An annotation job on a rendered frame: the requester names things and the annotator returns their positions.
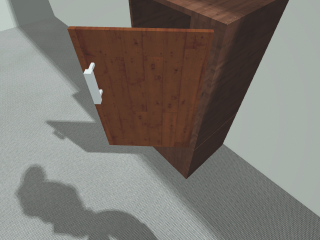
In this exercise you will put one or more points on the cupboard door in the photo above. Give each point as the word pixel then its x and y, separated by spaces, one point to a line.
pixel 151 80

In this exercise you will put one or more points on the handle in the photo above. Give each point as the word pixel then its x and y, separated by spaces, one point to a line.
pixel 92 84

